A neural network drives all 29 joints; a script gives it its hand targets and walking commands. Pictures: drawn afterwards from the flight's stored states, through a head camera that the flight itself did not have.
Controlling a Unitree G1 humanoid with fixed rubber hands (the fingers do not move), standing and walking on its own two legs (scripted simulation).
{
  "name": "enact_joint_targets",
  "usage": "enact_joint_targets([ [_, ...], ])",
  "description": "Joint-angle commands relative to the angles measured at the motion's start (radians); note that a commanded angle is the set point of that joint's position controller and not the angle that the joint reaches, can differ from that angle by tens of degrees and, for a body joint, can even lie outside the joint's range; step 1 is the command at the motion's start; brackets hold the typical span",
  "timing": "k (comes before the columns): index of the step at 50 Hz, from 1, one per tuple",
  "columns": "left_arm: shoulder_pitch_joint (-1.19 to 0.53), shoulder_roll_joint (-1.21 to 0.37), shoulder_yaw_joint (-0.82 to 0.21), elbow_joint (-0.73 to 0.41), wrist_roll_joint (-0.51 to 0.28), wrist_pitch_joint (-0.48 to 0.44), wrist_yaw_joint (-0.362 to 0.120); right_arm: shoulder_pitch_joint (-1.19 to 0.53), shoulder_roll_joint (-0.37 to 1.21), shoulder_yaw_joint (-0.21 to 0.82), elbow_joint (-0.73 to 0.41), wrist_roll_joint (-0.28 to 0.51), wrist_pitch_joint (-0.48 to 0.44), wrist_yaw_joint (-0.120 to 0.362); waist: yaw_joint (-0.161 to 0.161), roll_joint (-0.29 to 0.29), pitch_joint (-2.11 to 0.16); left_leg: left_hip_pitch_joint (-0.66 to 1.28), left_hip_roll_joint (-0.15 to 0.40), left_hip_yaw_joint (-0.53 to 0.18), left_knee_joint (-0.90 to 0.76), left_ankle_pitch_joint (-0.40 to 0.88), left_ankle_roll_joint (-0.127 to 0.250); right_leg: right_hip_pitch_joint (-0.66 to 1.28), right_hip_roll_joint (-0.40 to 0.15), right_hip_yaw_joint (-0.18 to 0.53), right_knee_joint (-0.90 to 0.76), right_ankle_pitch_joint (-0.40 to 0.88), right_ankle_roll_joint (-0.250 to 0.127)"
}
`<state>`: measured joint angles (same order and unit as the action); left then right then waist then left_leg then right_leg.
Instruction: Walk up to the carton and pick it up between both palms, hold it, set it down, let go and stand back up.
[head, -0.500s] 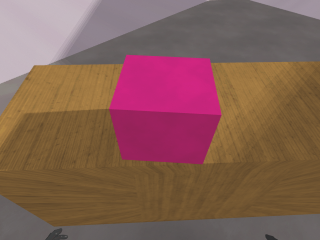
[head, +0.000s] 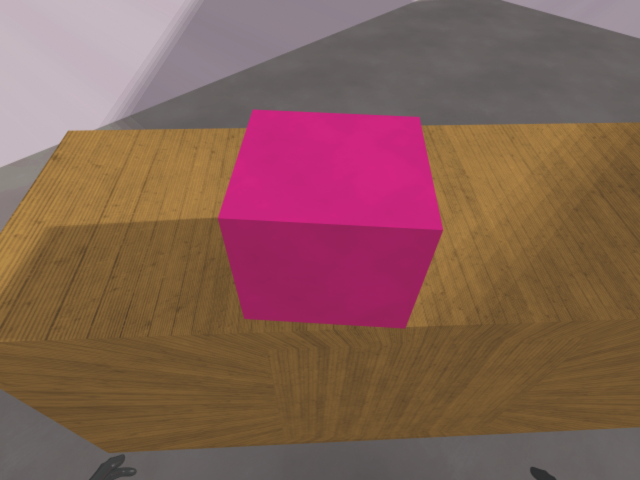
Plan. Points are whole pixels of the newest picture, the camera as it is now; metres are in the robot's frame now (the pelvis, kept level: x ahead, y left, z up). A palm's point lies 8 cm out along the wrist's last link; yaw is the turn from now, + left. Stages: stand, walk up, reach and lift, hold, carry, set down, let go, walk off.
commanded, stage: stand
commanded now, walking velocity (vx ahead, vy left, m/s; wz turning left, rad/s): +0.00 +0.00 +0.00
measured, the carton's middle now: (329, 220) +0.47 +0.01 +0.04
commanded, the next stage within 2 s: none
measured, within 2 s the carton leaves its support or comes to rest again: neither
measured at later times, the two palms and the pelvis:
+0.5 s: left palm out of the picture +0.09 +0.30 -0.11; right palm out of the picture +0.09 -0.30 -0.11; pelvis +0.00 +0.00 +0.00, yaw +0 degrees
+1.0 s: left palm out of the picture +0.09 +0.30 -0.11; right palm out of the picture +0.09 -0.30 -0.11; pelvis +0.00 +0.00 +0.00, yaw +0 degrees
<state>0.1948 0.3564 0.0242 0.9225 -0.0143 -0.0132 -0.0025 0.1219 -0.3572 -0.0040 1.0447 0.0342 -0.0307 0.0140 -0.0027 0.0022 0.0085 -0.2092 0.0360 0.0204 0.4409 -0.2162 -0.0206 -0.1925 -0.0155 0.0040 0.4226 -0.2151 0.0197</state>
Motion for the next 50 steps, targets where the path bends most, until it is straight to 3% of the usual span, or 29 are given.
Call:
enact_joint_targets([
  [1,-0.073,0.201,0.028,0.02,0.036,-0.027,0.005,-0.043,-0.202,-0.045,-0.045,-0.059,-0.014,-0.02,0.002,0.082,-0.048,0.062,0.103,-0.095,-0.12,0.149,0.044,0.055,-0.119,0.084,-0.096,0.146,-0.055],
  [4,-0.076,0.197,0.032,0.014,0.031,-0.026,0.003,-0.032,-0.209,-0.048,-0.043,-0.054,-0.01,-0.022,0.003,0.041,-0.052,0.071,0.1,-0.093,-0.116,0.152,0.041,0.049,-0.114,0.081,-0.101,0.157,-0.052],
  [5,-0.069,0.203,0.028,0.018,0.031,-0.024,0.003,-0.038,-0.213,-0.047,-0.047,-0.053,-0.011,-0.021,-0.008,0.074,-0.046,0.083,0.098,-0.084,-0.114,0.15,0.039,0.029,-0.114,0.089,-0.101,0.147,-0.05],
  [7,-0.061,0.203,0.031,0.023,0.03,-0.03,0.003,-0.033,-0.197,-0.04,-0.044,-0.055,-0.011,-0.02,0.006,0.071,-0.043,0.066,0.103,-0.088,-0.115,0.147,0.044,0.043,-0.122,0.095,-0.099,0.147,-0.057],
  [9,-0.062,0.213,0.032,0.019,0.031,-0.03,0.004,-0.043,-0.217,-0.051,-0.05,-0.054,-0.008,-0.018,0.001,0.062,-0.042,0.074,0.103,-0.094,-0.115,0.169,0.042,0.038,-0.117,0.079,-0.1,0.149,-0.053],
  [10,-0.068,0.212,0.033,0.015,0.029,-0.026,0.006,-0.034,-0.202,-0.04,-0.045,-0.053,-0.012,-0.016,0.001,0.092,-0.04,0.061,0.104,-0.089,-0.119,0.16,0.046,0.046,-0.119,0.093,-0.104,0.151,-0.055],
  [12,-0.079,0.209,0.034,0.018,0.032,-0.024,0.007,-0.045,-0.199,-0.043,-0.047,-0.054,-0.015,-0.017,-0.006,0.069,-0.041,0.048,0.099,-0.091,-0.119,0.134,0.039,0.047,-0.114,0.081,-0.102,0.145,-0.056],
  [14,-0.073,0.21,0.039,0.02,0.03,-0.023,0.007,-0.055,-0.197,-0.039,-0.05,-0.054,-0.014,-0.017,0.001,0.097,-0.03,0.034,0.097,-0.09,-0.129,0.111,0.042,0.049,-0.115,0.093,-0.108,0.141,-0.054],
  [17,-0.078,0.205,0.035,0.021,0.03,-0.025,0.006,-0.043,-0.205,-0.045,-0.041,-0.057,-0.014,-0.017,-0.007,0.082,-0.041,0.052,0.099,-0.092,-0.127,0.111,0.039,0.045,-0.12,0.093,-0.108,0.119,-0.058],
  [18,-0.077,0.214,0.036,0.019,0.035,-0.025,0.007,-0.045,-0.205,-0.043,-0.045,-0.053,-0.013,-0.015,-0.005,0.049,-0.029,0.055,0.1,-0.098,-0.125,0.108,0.042,0.02,-0.113,0.092,-0.106,0.115,-0.058],
  [20,-0.069,0.198,0.03,0.022,0.027,-0.029,0.004,-0.053,-0.213,-0.044,-0.051,-0.061,-0.012,-0.014,0.006,0.076,-0.035,0.057,0.099,-0.099,-0.126,0.118,0.04,0.04,-0.113,0.087,-0.104,0.114,-0.053],
  [22,-0.071,0.208,0.03,0.02,0.029,-0.03,0.008,-0.036,-0.214,-0.046,-0.044,-0.058,-0.01,-0.016,0.001,0.052,-0.008,0.053,0.098,-0.101,-0.129,0.122,0.039,0.023,-0.117,0.087,-0.102,0.105,-0.055],
  [23,-0.091,0.211,0.035,0.023,0.036,-0.027,0.008,-0.053,-0.216,-0.052,-0.047,-0.058,-0.01,-0.015,-0.014,0.075,-0.042,0.063,0.099,-0.091,-0.124,0.121,0.041,0.041,-0.113,0.085,-0.108,0.119,-0.055],
  [25,-0.064,0.205,0.033,0.016,0.03,-0.028,0.007,-0.045,-0.205,-0.045,-0.04,-0.053,-0.009,-0.016,0.006,0.053,-0.042,0.059,0.105,-0.096,-0.114,0.144,0.046,0.052,-0.121,0.085,-0.105,0.155,-0.057],
  [27,-0.075,0.196,0.03,0.019,0.028,-0.024,0.009,-0.046,-0.201,-0.044,-0.051,-0.055,-0.012,-0.015,-0.003,0.09,-0.031,0.051,0.094,-0.084,-0.117,0.138,0.038,0.048,-0.121,0.088,-0.113,0.165,-0.055],
  [28,-0.069,0.188,0.025,0.02,0.028,-0.028,0.009,-0.035,-0.2,-0.045,-0.046,-0.055,-0.017,-0.017,-0.004,0.058,-0.071,0.073,0.103,-0.097,-0.12,0.14,0.043,0.063,-0.122,0.093,-0.102,0.166,-0.056],
  [29,-0.068,0.201,0.03,0.022,0.028,-0.025,0.009,-0.054,-0.222,-0.047,-0.044,-0.063,-0.013,-0.016,0.007,0.083,-0.036,0.055,0.102,-0.092,-0.124,0.136,0.044,0.049,-0.119,0.086,-0.107,0.153,-0.052],
  [30,-0.079,0.204,0.031,0.03,0.031,-0.022,0.01,-0.052,-0.211,-0.048,-0.048,-0.06,-0.01,-0.018,-0.007,0.056,-0.039,0.057,0.102,-0.1,-0.135,0.131,0.046,0.047,-0.117,0.085,-0.101,0.139,-0.055],
  [33,-0.082,0.204,0.032,0.01,0.035,-0.023,0.009,-0.063,-0.206,-0.043,-0.049,-0.058,-0.011,-0.018,-0.004,0.081,-0.03,0.062,0.1,-0.095,-0.124,0.132,0.041,0.035,-0.112,0.086,-0.108,0.112,-0.052],
  [38,-0.068,0.195,0.023,0.022,0.032,-0.025,0.004,-0.051,-0.21,-0.044,-0.046,-0.055,-0.012,-0.017,0.0,0.054,-0.034,0.053,0.104,-0.1,-0.112,0.135,0.043,0.033,-0.119,0.084,-0.11,0.113,-0.058],
  [40,-0.064,0.197,0.025,0.024,0.028,-0.026,0.002,-0.033,-0.216,-0.044,-0.038,-0.056,-0.011,-0.018,-0.001,0.092,-0.024,0.053,0.097,-0.095,-0.121,0.112,0.037,0.029,-0.119,0.088,-0.11,0.118,-0.059],
  [41,-0.083,0.193,0.021,0.02,0.034,-0.026,0.005,-0.054,-0.202,-0.042,-0.053,-0.057,-0.011,-0.017,-0.007,0.053,-0.046,0.057,0.104,-0.102,-0.121,0.104,0.042,0.044,-0.116,0.076,-0.107,0.123,-0.055],
  [43,-0.066,0.214,0.033,0.021,0.032,-0.028,0.007,-0.057,-0.206,-0.04,-0.048,-0.057,-0.011,-0.017,0.003,0.099,-0.039,0.057,0.095,-0.096,-0.124,0.123,0.043,0.049,-0.115,0.087,-0.115,0.116,-0.051],
  [46,-0.079,0.218,0.036,0.022,0.032,-0.027,0.005,-0.039,-0.21,-0.046,-0.043,-0.055,-0.011,-0.018,-0.001,0.044,-0.036,0.064,0.104,-0.096,-0.114,0.151,0.045,0.043,-0.118,0.086,-0.105,0.148,-0.057],
  [49,-0.062,0.216,0.032,0.024,0.028,-0.028,0.007,-0.032,-0.197,-0.044,-0.049,-0.053,-0.011,-0.016,-0.007,0.082,-0.048,0.062,0.098,-0.1,-0.121,0.135,0.043,0.06,-0.122,0.089,-0.101,0.133,-0.057],
  [50,-0.054,0.196,0.025,0.027,0.028,-0.026,0.003,-0.053,-0.209,-0.043,-0.045,-0.057,-0.014,-0.018,0.009,0.08,-0.047,0.061,0.105,-0.09,-0.115,0.143,0.041,0.053,-0.121,0.081,-0.106,0.145,-0.057],
])
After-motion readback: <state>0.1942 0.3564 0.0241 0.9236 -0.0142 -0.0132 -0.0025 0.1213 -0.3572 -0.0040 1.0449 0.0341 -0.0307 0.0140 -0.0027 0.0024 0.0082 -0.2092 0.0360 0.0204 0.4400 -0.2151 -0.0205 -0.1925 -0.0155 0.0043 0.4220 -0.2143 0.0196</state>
